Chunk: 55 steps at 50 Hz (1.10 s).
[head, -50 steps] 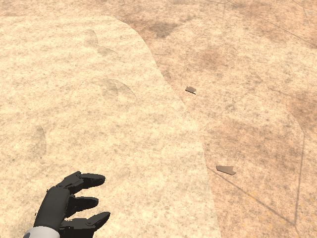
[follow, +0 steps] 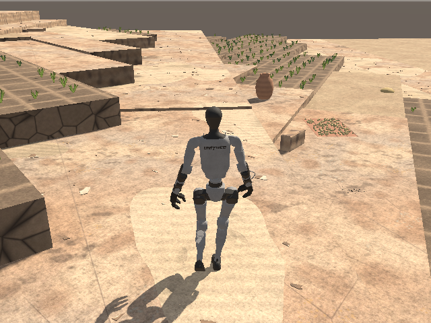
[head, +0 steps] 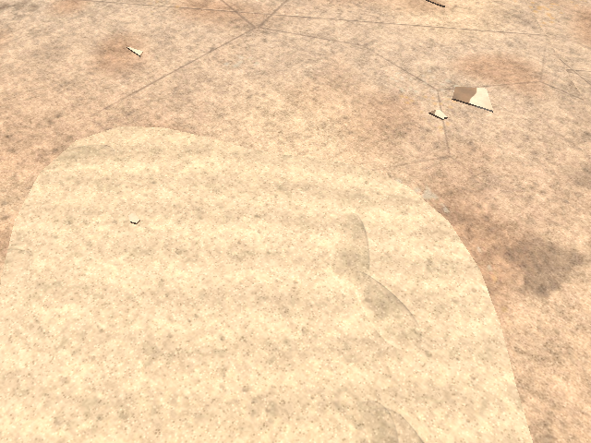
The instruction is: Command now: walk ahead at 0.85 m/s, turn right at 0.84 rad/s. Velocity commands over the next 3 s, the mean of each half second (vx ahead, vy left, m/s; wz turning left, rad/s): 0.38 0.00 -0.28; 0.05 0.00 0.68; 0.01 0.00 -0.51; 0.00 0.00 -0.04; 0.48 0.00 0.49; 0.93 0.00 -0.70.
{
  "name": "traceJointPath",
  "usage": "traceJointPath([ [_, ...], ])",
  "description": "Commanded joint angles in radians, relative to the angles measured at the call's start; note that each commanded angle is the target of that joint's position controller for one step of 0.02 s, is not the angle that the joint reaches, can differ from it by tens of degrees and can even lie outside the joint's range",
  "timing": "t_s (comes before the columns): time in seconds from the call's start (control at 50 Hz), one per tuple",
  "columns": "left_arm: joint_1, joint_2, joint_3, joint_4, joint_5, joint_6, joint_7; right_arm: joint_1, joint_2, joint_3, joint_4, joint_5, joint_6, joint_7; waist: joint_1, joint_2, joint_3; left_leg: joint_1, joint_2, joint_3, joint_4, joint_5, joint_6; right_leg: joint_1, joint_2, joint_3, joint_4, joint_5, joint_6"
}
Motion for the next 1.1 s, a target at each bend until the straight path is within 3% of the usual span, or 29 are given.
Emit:
traceJointPath([
  [0.02, 0.046, 0.127, 0.029, -0.052, -0.003, -0.03, 0.021, -0.035, -0.139, -0.011, -0.142, -0.023, -0.013, 0.004, -0.086, 0.15, 0.046, -0.408, 0.088, -0.069, -0.08, -0.001, -0.034, 0.213, -0.331, 0.62, -0.407, 0.194, -0.17],
  [0.1, 0.034, 0.158, 0.035, -0.053, -0.017, -0.058, 0.011, -0.131, -0.097, 0.009, -0.202, -0.005, 0.035, 0.009, -0.091, 0.074, 0.046, -0.182, 0.061, 0.051, -0.478, 0.142, -0.075, -0.011, -0.157, 0.341, -0.339, 0.86, -0.07],
  [0.12, 0.029, 0.052, 0.014, -0.088, -0.075, -0.066, 0.028, -0.278, -0.073, -0.002, -0.257, 0.039, -0.011, -0.004, -0.032, 0.083, 0.023, -0.163, -0.011, 0.007, -0.621, 0.2, -0.082, -0.039, -0.115, 0.379, -0.315, 0.688, -0.023],
  [0.14, 0.041, 0.093, 0.024, -0.074, -0.082, -0.055, 0.039, -0.307, -0.056, 0.002, -0.276, 0.044, -0.025, -0.009, -0.02, 0.052, -0.02, -0.113, -0.06, 0.014, -0.781, 0.292, -0.078, -0.009, -0.089, 0.377, -0.293, 0.621, 0.023],
  [0.18, 0.111, 0.132, 0.039, -0.041, -0.059, -0.022, 0.064, -0.3, -0.075, -0.018, -0.271, 0.055, -0.036, -0.009, 0.017, -0.028, -0.103, -0.013, -0.117, 0.037, -0.945, 0.501, -0.076, 0.082, -0.09, 0.384, -0.245, 0.53, 0.096],
  [0.22, 0.163, 0.076, 0.027, -0.016, -0.041, -0.013, 0.079, -0.264, -0.095, -0.035, -0.26, 0.052, -0.04, -0.005, 0.026, -0.107, -0.138, 0.044, -0.109, 0.023, -0.987, 0.665, -0.05, 0.188, -0.109, 0.379, -0.138, 0.52, 0.129],
  [0.24, 0.138, 0.062, 0.025, -0.022, -0.035, -0.012, 0.085, -0.198, -0.108, -0.046, -0.242, 0.041, -0.042, -0.003, -0.017, -0.137, -0.166, 0.09, -0.103, 0.023, -1.017, 0.717, -0.033, 0.244, -0.116, 0.362, -0.046, 0.576, 0.152],
  [0.26, 0.074, 0.051, 0.021, -0.043, -0.025, -0.013, 0.086, -0.064, -0.118, -0.057, -0.196, 0.031, -0.048, 0.002, -0.102, -0.145, -0.211, 0.202, -0.073, 0.035, -1.068, 0.809, -0.009, 0.255, -0.106, 0.318, 0.105, 0.609, 0.181],
  [0.28, 0.003, 0.01, 0.003, -0.086, 0.0, -0.015, 0.079, 0.155, -0.142, -0.064, -0.125, 0.022, -0.051, 0.008, -0.2, -0.076, -0.33, 0.443, 0.082, -0.096, -1.008, 1.019, 0.051, 0.156, -0.076, 0.261, 0.419, 0.304, 0.217],
  [0.3, 0.272, -0.082, -0.022, -0.054, 0.004, -0.016, 0.057, 0.174, -0.151, -0.05, -0.084, -0.01, -0.048, 0.023, -0.051, 0.242, -0.485, 0.738, 0.397, -0.56, -0.889, 1.345, 0.303, -0.105, 0.023, 0.293, 0.77, -0.471, 0.268],
  [0.32, 0.341, 0.012, -0.016, -0.026, 0.017, -0.017, 0.032, 0.149, -0.147, -0.061, -0.097, 0.011, -0.034, 0.033, -0.052, 0.222, -0.525, 0.688, 0.378, -0.67, -0.92, 1.336, 0.354, -0.106, -0.056, 0.304, 0.829, -0.413, 0.274],
  [0.34, 0.286, 0.041, -0.012, -0.051, -0.033, -0.012, 0.021, 0.02, -0.18, -0.08, -0.108, 0.049, -0.022, 0.033, -0.014, 0.217, -0.432, 0.674, 0.416, -0.753, -0.956, 0.809, 0.416, -0.306, -0.128, 0.287, 0.925, -0.342, 0.276],
  [0.36, 0.069, 0.105, -0.001, -0.1, -0.011, -0.011, 0.035, -0.064, -0.153, -0.085, -0.168, 0.059, 0.001, 0.022, -0.079, 0.027, -0.323, 0.47, 0.309, -0.699, -1.052, 0.485, 0.351, -0.313, -0.142, 0.221, 0.868, -0.243, 0.272],
  [0.4, -0.127, 0.097, 0.007, -0.18, 0.015, 0.0, 0.055, -0.084, -0.176, -0.077, -0.172, 0.051, 0.023, 0.012, -0.053, -0.069, -0.146, 0.145, 0.185, -0.586, -1.136, 0.364, 0.273, -0.256, -0.129, 0.214, 0.756, -0.182, 0.259],
  [0.48, -0.122, -0.006, -0.018, -0.201, 0.005, -0.011, 0.071, -0.043, -0.171, -0.091, -0.148, 0.056, 0.055, 0.002, -0.014, 0.082, -0.152, 0.015, 0.062, -0.438, -1.123, 0.577, 0.211, -0.097, -0.099, 0.165, 0.316, -0.186, 0.26],
  [0.54, -0.17, 0.013, -0.013, -0.206, -0.009, 0.0, 0.069, -0.022, -0.218, -0.117, -0.155, 0.071, 0.088, -0.021, -0.018, 0.134, -0.219, 0.015, 0.064, -0.492, -1.124, 0.413, 0.187, -0.012, -0.075, 0.195, 0.178, -0.078, 0.271],
  [0.66, -0.272, 0.049, 0.007, -0.227, -0.03, -0.018, 0.048, 0.014, -0.204, -0.14, -0.181, 0.075, 0.139, -0.046, -0.052, 0.202, -0.128, 0.004, 0.026, -0.625, -1.134, 0.011, 0.121, 0.109, -0.089, 0.244, -0.134, 0.012, 0.249],
  [0.7, -0.243, 0.078, 0.022, -0.216, -0.023, -0.027, 0.048, 0.051, -0.156, -0.128, -0.184, 0.085, 0.145, -0.042, -0.049, 0.115, -0.163, -0.073, -0.052, -0.558, -0.981, -0.184, 0.063, 0.3, -0.23, 0.283, -0.299, 0.12, 0.183],
  [0.72, -0.247, 0.134, 0.029, -0.23, 0.014, -0.019, 0.051, 0.079, -0.121, -0.119, -0.197, 0.091, 0.145, -0.042, -0.073, -0.095, -0.199, -0.237, -0.148, -0.381, -0.765, -0.302, 0.023, 0.402, -0.44, 0.488, -0.311, 0.171, 0.056],
  [0.74, -0.269, 0.12, 0.029, -0.238, 0.053, -0.017, 0.048, 0.104, -0.181, -0.136, -0.21, 0.088, 0.132, -0.035, -0.096, -0.23, -0.193, -0.298, -0.157, -0.246, -0.497, -0.286, -0.017, 0.313, -0.575, 0.619, -0.347, 0.221, -0.038],
  [0.76, -0.321, 0.067, 0.02, -0.258, 0.044, -0.021, 0.052, 0.104, -0.254, -0.155, -0.194, 0.079, 0.128, -0.027, -0.108, -0.189, -0.144, -0.32, -0.086, -0.2, -0.369, -0.2, -0.054, 0.255, -0.561, 0.558, -0.353, 0.221, -0.045],
  [0.78, -0.361, 0.024, 0.01, -0.269, 0.025, -0.018, 0.059, 0.121, -0.265, -0.161, -0.169, 0.077, 0.137, -0.027, -0.112, -0.128, -0.11, -0.321, -0.06, -0.173, -0.311, -0.127, -0.069, 0.224, -0.488, 0.44, -0.334, 0.166, -0.005],
  [0.82, -0.369, 0.019, 0.002, -0.273, 0.001, -0.007, 0.069, 0.146, -0.211, -0.148, -0.153, 0.067, 0.155, -0.03, -0.105, -0.088, -0.076, -0.357, -0.041, -0.121, -0.149, -0.051, -0.094, 0.2, -0.425, 0.323, -0.32, 0.211, 0.019],
  [0.88, -0.3, 0.037, 0.005, -0.255, 0.011, 0.004, 0.077, 0.054, -0.162, -0.123, -0.207, 0.081, 0.151, -0.021, -0.058, -0.103, -0.06, -0.424, 0.035, -0.031, -0.186, 0.016, -0.13, 0.254, -0.407, 0.208, -0.327, 0.326, -0.008],
  [0.92, -0.213, 0.062, 0.012, -0.221, 0.011, 0.013, 0.072, -0.019, -0.126, -0.102, -0.239, 0.066, 0.14, -0.019, -0.012, -0.097, -0.093, -0.385, 0.043, -0.032, -0.297, -0.016, -0.144, 0.302, -0.416, 0.227, -0.302, 0.45, -0.049],
  [0.98, -0.23, 0.097, 0.019, -0.207, -0.002, 0.016, 0.047, -0.011, -0.079, -0.073, -0.23, 0.045, 0.127, -0.014, -0.03, -0.126, -0.152, -0.175, 0.032, -0.012, -0.526, -0.083, -0.119, 0.258, -0.41, 0.2, -0.263, 0.572, -0.06],
  [1.02, -0.222, 0.074, 0.008, -0.188, -0.019, 0.007, 0.025, 0.002, -0.079, -0.071, -0.2, 0.041, 0.126, -0.016, -0.036, -0.15, -0.152, -0.051, 0.02, 0.012, -0.712, -0.041, -0.103, 0.222, -0.392, 0.22, -0.253, 0.52, -0.049],
  [1.08, -0.187, 0.129, 0.021, -0.167, -0.059, 0.001, 0.014, 0.027, -0.133, -0.092, -0.177, 0.049, 0.124, -0.022, -0.07, -0.172, -0.103, 0.142, -0.026, 0.03, -1.089, 0.222, -0.041, 0.15, -0.367, 0.281, -0.194, 0.463, 0.013],
  [1.1, -0.161, 0.112, 0.015, -0.166, -0.053, -0.009, 0.012, 0.053, -0.187, -0.106, -0.181, 0.048, 0.125, -0.032, -0.071, -0.136, -0.147, 0.293, 0.064, -0.042, -1.08, 0.319, -0.006, 0.065, -0.341, 0.288, -0.158, 0.317, 0.079],
])
Next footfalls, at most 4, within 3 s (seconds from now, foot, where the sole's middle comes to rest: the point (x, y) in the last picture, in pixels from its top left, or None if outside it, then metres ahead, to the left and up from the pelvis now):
0.28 left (271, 441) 0.48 0.09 -0.75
0.70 right None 0.48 -0.09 -0.75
1.10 left None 0.40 0.17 -0.75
1.48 right None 0.46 -0.10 -0.75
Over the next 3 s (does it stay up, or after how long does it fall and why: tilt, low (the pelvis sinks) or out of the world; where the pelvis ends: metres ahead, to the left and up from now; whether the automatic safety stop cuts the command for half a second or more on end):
stays up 1.07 0.07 0.01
